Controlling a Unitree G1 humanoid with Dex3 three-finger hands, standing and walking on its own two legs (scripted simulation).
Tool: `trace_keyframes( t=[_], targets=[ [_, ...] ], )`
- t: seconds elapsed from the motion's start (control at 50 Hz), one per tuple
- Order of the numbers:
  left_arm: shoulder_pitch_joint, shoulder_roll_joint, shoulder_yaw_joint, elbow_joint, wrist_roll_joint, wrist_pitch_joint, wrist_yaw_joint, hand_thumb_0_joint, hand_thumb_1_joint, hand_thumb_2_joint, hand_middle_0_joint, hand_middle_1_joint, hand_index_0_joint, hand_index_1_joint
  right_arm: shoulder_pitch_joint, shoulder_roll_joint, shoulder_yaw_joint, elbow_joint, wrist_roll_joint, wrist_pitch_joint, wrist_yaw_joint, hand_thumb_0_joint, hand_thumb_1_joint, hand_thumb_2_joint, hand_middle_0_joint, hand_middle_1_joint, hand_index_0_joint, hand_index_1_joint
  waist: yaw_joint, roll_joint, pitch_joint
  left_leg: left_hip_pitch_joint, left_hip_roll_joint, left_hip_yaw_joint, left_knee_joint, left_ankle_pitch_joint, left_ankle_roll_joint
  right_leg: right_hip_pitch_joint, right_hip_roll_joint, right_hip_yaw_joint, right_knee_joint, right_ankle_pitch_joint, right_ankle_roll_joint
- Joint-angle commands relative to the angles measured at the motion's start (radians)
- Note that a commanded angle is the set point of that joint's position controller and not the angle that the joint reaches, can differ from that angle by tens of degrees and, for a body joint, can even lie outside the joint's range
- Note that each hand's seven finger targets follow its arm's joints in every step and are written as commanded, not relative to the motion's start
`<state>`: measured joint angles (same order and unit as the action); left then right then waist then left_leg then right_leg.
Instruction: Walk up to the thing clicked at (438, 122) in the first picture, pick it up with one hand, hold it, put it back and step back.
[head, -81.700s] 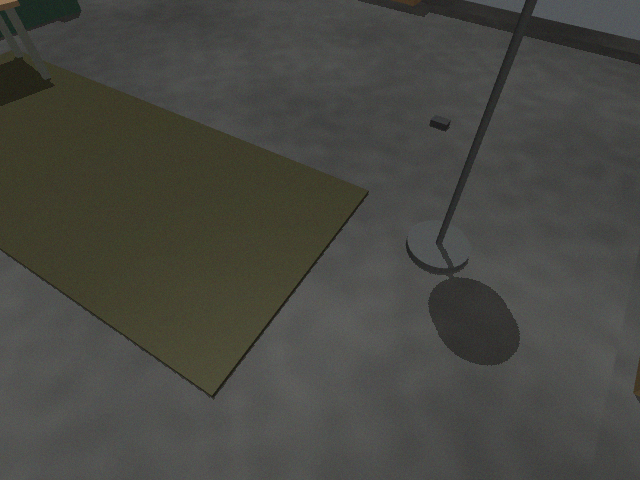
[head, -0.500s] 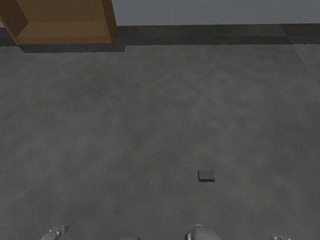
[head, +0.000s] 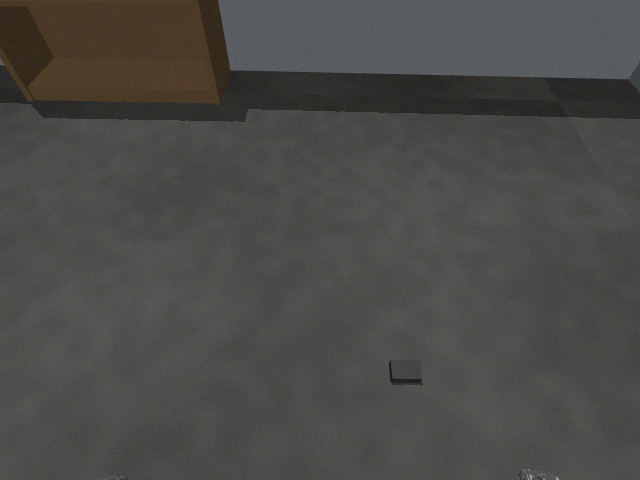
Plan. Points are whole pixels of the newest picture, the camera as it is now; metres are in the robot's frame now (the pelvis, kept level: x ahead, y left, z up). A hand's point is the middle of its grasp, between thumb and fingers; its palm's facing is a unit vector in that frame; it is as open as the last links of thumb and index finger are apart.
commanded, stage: walk up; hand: right
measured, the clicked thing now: (405, 371) +0.52 -0.26 -0.76
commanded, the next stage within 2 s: stand in 0.24 s
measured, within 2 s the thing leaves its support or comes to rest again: neither
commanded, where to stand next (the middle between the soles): +0.14 +0.00 m, yaw -2 degrees
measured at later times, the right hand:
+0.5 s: hand out of the picture +0.08 -0.27 -0.15, palm faces -0.04 +0.94 -0.33, open 7.4 cm
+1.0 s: hand out of the picture +0.11 -0.26 -0.15, palm faces -0.05 +0.94 -0.33, open 7.3 cm
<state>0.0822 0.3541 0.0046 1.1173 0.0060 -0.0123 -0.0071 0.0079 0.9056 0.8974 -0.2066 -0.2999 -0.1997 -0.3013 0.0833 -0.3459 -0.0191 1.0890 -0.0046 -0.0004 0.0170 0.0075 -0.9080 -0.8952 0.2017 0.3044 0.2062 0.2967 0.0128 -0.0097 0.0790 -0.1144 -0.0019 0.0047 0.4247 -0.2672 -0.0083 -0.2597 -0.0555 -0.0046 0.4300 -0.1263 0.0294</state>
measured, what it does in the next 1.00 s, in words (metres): stands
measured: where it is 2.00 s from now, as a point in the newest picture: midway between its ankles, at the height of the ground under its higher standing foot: outside the picture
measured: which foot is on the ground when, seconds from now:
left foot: down 0.00-1.00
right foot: down 0.00-1.00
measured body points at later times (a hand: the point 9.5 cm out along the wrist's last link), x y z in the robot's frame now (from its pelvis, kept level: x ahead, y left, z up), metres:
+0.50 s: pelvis +0.02 -0.01 +0.01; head +0.03 -0.01 +0.45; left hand +0.10 +0.29 -0.13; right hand +0.08 -0.31 -0.13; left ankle -0.02 +0.13 -0.74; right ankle +0.07 -0.14 -0.74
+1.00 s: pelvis +0.03 -0.01 +0.01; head +0.04 -0.02 +0.46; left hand +0.11 +0.29 -0.12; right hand +0.11 -0.31 -0.13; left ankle -0.02 +0.13 -0.74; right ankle +0.07 -0.14 -0.74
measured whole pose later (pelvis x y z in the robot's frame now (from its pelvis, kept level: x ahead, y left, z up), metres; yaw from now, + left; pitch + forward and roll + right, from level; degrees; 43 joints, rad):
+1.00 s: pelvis +0.03 -0.01 +0.01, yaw +1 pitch -2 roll +0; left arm 0.06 0.35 0.01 1.15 0.01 -0.01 -0.01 0.01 0.91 0.90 -0.21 -0.30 -0.20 -0.30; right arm 0.11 -0.35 -0.01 1.12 -0.01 -0.01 0.01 0.01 -0.91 -0.90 0.20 0.30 0.21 0.30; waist 0.01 0.00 0.05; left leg -0.04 0.03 -0.01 0.31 -0.25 -0.03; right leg -0.19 -0.03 -0.03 0.36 -0.13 0.01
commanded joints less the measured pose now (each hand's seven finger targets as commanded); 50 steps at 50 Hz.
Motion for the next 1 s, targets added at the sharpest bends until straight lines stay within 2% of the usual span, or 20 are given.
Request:
trace_keyframes(
  t=[0.0, 0.1, 0.14, 0.2, 0.22, 0.24, 0.28, 0.3, 0.4, 0.44, 0.54, 0.62, 0.74, 0.78, 0.8, 0.86, 0.88, 0.92, 0.98],
  targets=[
    [-0.055, 0.212, 0.037, -0.056, -0.003, -0.033, 0.017, 0.000, 0.900, 0.900, -0.200, -0.300, -0.200, -0.300, -0.031, -0.221, -0.047, -0.051, 0.009, -0.010, -0.016, 0.000, -0.900, -0.900, 0.200, 0.300, 0.200, 0.300, -0.016, 0.004, -0.137, -0.022, 0.119, -0.078, -0.092, 0.174, 0.039, 0.120, -0.083, 0.079, -0.055, 0.180, -0.045],
    [-0.073, 0.217, 0.036, -0.055, -0.003, -0.034, 0.015, 0.000, 0.900, 0.900, -0.200, -0.300, -0.200, -0.300, -0.038, -0.213, -0.041, -0.041, 0.008, -0.005, -0.013, 0.000, -0.900, -0.900, 0.200, 0.300, 0.200, 0.300, -0.019, -0.018, -0.137, -0.001, 0.118, -0.074, -0.102, 0.142, 0.037, 0.103, -0.093, 0.100, -0.099, 0.096, -0.050],
    [-0.070, 0.212, 0.035, -0.051, -0.002, -0.035, 0.016, 0.000, 0.900, 0.900, -0.200, -0.300, -0.200, -0.300, -0.046, -0.214, -0.041, -0.039, 0.008, -0.005, -0.011, 0.000, -0.900, -0.900, 0.200, 0.300, 0.200, 0.300, -0.017, -0.017, -0.139, 0.003, 0.119, -0.077, -0.106, 0.145, 0.039, 0.107, -0.093, 0.098, -0.107, 0.098, -0.046],
    [-0.078, 0.211, 0.036, -0.046, 0.000, -0.035, 0.016, 0.000, 0.900, 0.900, -0.200, -0.300, -0.200, -0.300, -0.055, -0.211, -0.037, -0.032, 0.007, -0.003, -0.010, 0.000, -0.900, -0.900, 0.200, 0.300, 0.200, 0.300, -0.013, -0.023, -0.121, -0.009, 0.113, -0.072, -0.119, 0.107, 0.036, 0.094, -0.095, 0.110, -0.139, 0.036, -0.044],
    [-0.064, 0.217, 0.038, -0.038, 0.007, -0.032, 0.012, 0.000, 0.900, 0.900, -0.200, -0.300, -0.200, -0.300, -0.028, -0.211, -0.040, -0.021, -0.002, -0.011, -0.009, 0.000, -0.900, -0.900, 0.200, 0.300, 0.200, 0.300, -0.017, -0.045, -0.152, -0.003, 0.118, -0.088, -0.132, 0.066, 0.029, 0.127, -0.094, 0.113, -0.143, -0.032, -0.044],
    [-0.067, 0.212, 0.038, -0.037, 0.007, -0.031, 0.011, 0.000, 0.900, 0.900, -0.200, -0.300, -0.200, -0.300, -0.029, -0.214, -0.039, -0.015, -0.005, -0.016, -0.008, 0.000, -0.900, -0.900, 0.200, 0.300, 0.200, 0.300, -0.014, -0.040, -0.138, -0.013, 0.117, -0.087, -0.134, 0.061, 0.029, 0.121, -0.094, 0.119, -0.152, -0.063, -0.043],
    [-0.065, 0.213, 0.040, -0.038, 0.005, -0.030, 0.009, 0.000, 0.900, 0.900, -0.200, -0.300, -0.200, -0.300, -0.034, -0.218, -0.039, -0.013, -0.007, -0.020, -0.008, 0.000, -0.900, -0.900, 0.200, 0.300, 0.200, 0.300, -0.008, -0.032, -0.128, -0.013, 0.117, -0.083, -0.136, 0.055, 0.027, 0.108, -0.094, 0.124, -0.167, -0.082, -0.041],
    [-0.076, 0.214, 0.042, -0.039, 0.007, -0.032, 0.010, 0.000, 0.900, 0.900, -0.200, -0.300, -0.200, -0.300, -0.032, -0.216, -0.039, -0.013, -0.007, -0.023, -0.009, 0.000, -0.900, -0.900, 0.200, 0.300, 0.200, 0.300, -0.015, -0.019, -0.131, -0.023, 0.121, -0.088, -0.140, 0.071, 0.027, 0.129, -0.094, 0.116, -0.156, -0.048, -0.043],
    [-0.066, 0.208, 0.044, -0.034, 0.004, -0.032, 0.007, 0.000, 0.900, 0.900, -0.200, -0.300, -0.200, -0.300, -0.031, -0.217, -0.034, -0.015, -0.005, -0.034, -0.014, 0.000, -0.900, -0.900, 0.200, 0.300, 0.200, 0.300, -0.002, 0.012, -0.122, -0.053, 0.131, -0.093, -0.163, 0.115, 0.022, 0.176, -0.091, 0.095, -0.110, 0.087, -0.047],
    [-0.069, 0.206, 0.046, -0.036, 0.003, -0.029, 0.007, 0.000, 0.900, 0.900, -0.200, -0.300, -0.200, -0.300, -0.023, -0.222, -0.036, -0.014, -0.004, -0.035, -0.017, 0.000, -0.900, -0.900, 0.200, 0.300, 0.200, 0.300, -0.004, 0.027, -0.129, -0.051, 0.130, -0.089, -0.164, 0.124, 0.021, 0.187, -0.088, 0.090, -0.105, 0.103, -0.049],
    [-0.062, 0.205, 0.044, -0.031, 0.003, -0.022, 0.006, 0.000, 0.900, 0.900, -0.200, -0.300, -0.200, -0.300, -0.003, -0.220, -0.034, -0.010, -0.004, -0.032, -0.018, 0.000, -0.900, -0.900, 0.200, 0.300, 0.200, 0.300, 0.001, 0.012, -0.094, -0.071, 0.128, -0.092, -0.176, 0.081, 0.022, 0.170, -0.079, 0.088, -0.126, 0.010, -0.043],
    [-0.064, 0.205, 0.043, -0.031, 0.001, -0.025, 0.006, 0.000, 0.900, 0.900, -0.200, -0.300, -0.200, -0.300, 0.011, -0.218, -0.034, -0.011, -0.003, -0.033, -0.021, 0.000, -0.900, -0.900, 0.200, 0.300, 0.200, 0.300, -0.006, 0.005, -0.129, -0.029, 0.133, -0.088, -0.160, 0.162, 0.022, 0.191, -0.086, 0.084, -0.108, 0.119, -0.049],
    [-0.063, 0.199, 0.039, -0.028, 0.001, -0.025, 0.008, 0.000, 0.900, 0.900, -0.200, -0.300, -0.200, -0.300, 0.013, -0.222, -0.033, -0.014, -0.002, -0.030, -0.024, 0.000, -0.900, -0.900, 0.200, 0.300, 0.200, 0.300, -0.006, 0.014, -0.129, -0.023, 0.132, -0.078, -0.151, 0.203, 0.016, 0.204, -0.090, 0.078, -0.101, 0.201, -0.048],
    [-0.062, 0.204, 0.040, -0.026, 0.000, -0.025, 0.009, 0.000, 0.900, 0.900, -0.200, -0.300, -0.200, -0.300, 0.014, -0.221, -0.033, -0.013, -0.002, -0.030, -0.025, 0.000, -0.900, -0.900, 0.200, 0.300, 0.200, 0.300, -0.006, 0.006, -0.122, -0.015, 0.132, -0.080, -0.158, 0.194, 0.015, 0.193, -0.087, 0.075, -0.101, 0.189, -0.046],
    [-0.059, 0.205, 0.040, -0.027, 0.000, -0.022, 0.009, 0.000, 0.900, 0.900, -0.200, -0.300, -0.200, -0.300, 0.017, -0.220, -0.032, -0.015, -0.002, -0.029, -0.025, 0.000, -0.900, -0.900, 0.200, 0.300, 0.200, 0.300, -0.008, 0.007, -0.128, -0.012, 0.133, -0.076, -0.163, 0.173, 0.015, 0.186, -0.084, 0.073, -0.103, 0.153, -0.048],
    [-0.057, 0.203, 0.040, -0.026, 0.000, -0.020, 0.009, 0.000, 0.900, 0.900, -0.200, -0.300, -0.200, -0.300, 0.010, -0.223, -0.032, -0.015, -0.003, -0.029, -0.026, 0.000, -0.900, -0.900, 0.200, 0.300, 0.200, 0.300, -0.003, 0.014, -0.105, -0.015, 0.135, -0.081, -0.167, 0.175, 0.016, 0.175, -0.082, 0.075, -0.111, 0.153, -0.044],
    [-0.060, 0.208, 0.040, -0.025, 0.001, -0.020, 0.009, 0.000, 0.900, 0.900, -0.200, -0.300, -0.200, -0.300, 0.015, -0.222, -0.032, -0.014, -0.002, -0.028, -0.025, 0.000, -0.900, -0.900, 0.200, 0.300, 0.200, 0.300, -0.006, 0.006, -0.096, -0.027, 0.131, -0.078, -0.171, 0.137, 0.016, 0.176, -0.079, 0.077, -0.118, 0.115, -0.040],
    [-0.066, 0.204, 0.041, -0.027, 0.000, -0.019, 0.009, 0.000, 0.900, 0.900, -0.200, -0.300, -0.200, -0.300, 0.007, -0.221, -0.031, -0.019, -0.003, -0.028, -0.026, 0.000, -0.900, -0.900, 0.200, 0.300, 0.200, 0.300, -0.010, 0.011, -0.114, -0.008, 0.135, -0.076, -0.167, 0.165, 0.018, 0.174, -0.085, 0.078, -0.108, 0.155, -0.045],
    [-0.062, 0.206, 0.041, -0.028, -0.001, -0.020, 0.009, 0.000, 0.900, 0.900, -0.200, -0.300, -0.200, -0.300, 0.013, -0.223, -0.031, -0.019, -0.005, -0.028, -0.025, 0.000, -0.900, -0.900, 0.200, 0.300, 0.200, 0.300, -0.009, 0.007, -0.124, 0.001, 0.137, -0.077, -0.173, 0.162, 0.018, 0.179, -0.082, 0.076, -0.110, 0.134, -0.045]
  ],
)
